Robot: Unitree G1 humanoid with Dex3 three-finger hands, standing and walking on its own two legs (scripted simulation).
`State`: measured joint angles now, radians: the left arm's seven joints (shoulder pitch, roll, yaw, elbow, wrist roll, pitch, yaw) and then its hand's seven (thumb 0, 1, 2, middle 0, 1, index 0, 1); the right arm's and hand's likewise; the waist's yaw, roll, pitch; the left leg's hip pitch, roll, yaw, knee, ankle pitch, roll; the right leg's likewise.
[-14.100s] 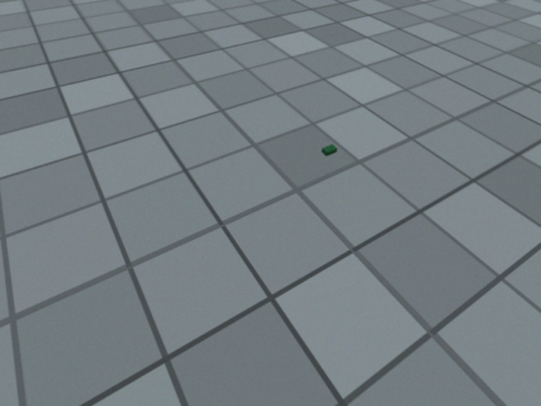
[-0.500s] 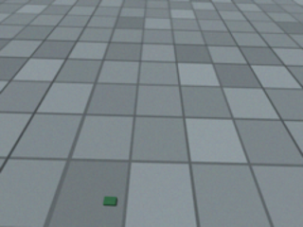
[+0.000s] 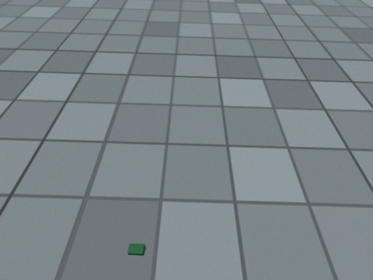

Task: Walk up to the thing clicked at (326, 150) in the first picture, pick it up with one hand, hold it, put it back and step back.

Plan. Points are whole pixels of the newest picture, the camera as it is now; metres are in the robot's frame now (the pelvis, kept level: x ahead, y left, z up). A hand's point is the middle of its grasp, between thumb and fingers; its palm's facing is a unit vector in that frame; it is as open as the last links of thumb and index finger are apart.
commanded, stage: stand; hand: left
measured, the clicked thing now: (136, 249) +0.42 +0.24 -0.77
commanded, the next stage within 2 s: walk up in 0.60 s
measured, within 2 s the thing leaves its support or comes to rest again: neither
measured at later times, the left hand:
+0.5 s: hand out of the picture +0.08 +0.25 -0.16, palm faces -0.03 -0.94 -0.34, open 7.4 cm
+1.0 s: hand out of the picture +0.06 +0.29 -0.18, palm faces -0.04 -0.92 -0.39, open 7.4 cm
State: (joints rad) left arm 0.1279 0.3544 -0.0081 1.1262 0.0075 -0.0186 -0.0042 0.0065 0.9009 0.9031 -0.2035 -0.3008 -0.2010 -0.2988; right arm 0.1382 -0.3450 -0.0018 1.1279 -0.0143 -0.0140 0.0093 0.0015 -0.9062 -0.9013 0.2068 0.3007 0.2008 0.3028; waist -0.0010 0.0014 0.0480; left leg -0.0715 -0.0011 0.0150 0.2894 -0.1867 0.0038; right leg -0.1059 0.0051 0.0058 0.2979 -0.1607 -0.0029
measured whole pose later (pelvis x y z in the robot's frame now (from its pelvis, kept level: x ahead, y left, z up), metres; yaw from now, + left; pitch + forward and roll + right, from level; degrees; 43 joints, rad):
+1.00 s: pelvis -0.08 +0.02 -0.03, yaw +1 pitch -2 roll +1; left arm 0.02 0.40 0.04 0.90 0.04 0.06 0.01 0.01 0.90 0.90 -0.21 -0.30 -0.20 -0.30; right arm 0.11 -0.41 -0.07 0.92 0.00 0.05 0.01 0.00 -0.91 -0.90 0.21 0.30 0.20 0.30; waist -0.01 -0.04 0.19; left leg -0.31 -0.04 -0.04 0.84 -0.51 0.03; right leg -0.41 -0.05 0.02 0.66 -0.22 0.01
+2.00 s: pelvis -0.33 +0.01 -0.02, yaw -1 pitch -3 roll -1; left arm 0.22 0.40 0.07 0.91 0.02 0.04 -0.02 0.01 0.90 0.90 -0.20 -0.30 -0.20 -0.30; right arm 0.17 -0.35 -0.03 0.89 -0.05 -0.01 0.01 0.00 -0.90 -0.90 0.21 0.30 0.21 0.30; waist 0.02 -0.04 0.11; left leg -0.28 0.02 0.00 0.59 -0.27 0.02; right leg -0.22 0.01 0.06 0.69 -0.50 0.00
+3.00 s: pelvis -0.32 +0.00 -0.01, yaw +0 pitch -3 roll +0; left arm 0.09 0.36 0.03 1.09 0.00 -0.01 0.00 0.01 0.90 0.90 -0.20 -0.30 -0.20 -0.30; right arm 0.07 -0.33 -0.02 1.08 -0.01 -0.01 0.01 0.00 -0.91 -0.90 0.21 0.30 0.20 0.30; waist 0.01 -0.01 0.07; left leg -0.17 0.00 -0.05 0.42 -0.20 -0.01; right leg -0.06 -0.01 0.02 0.37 -0.27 0.02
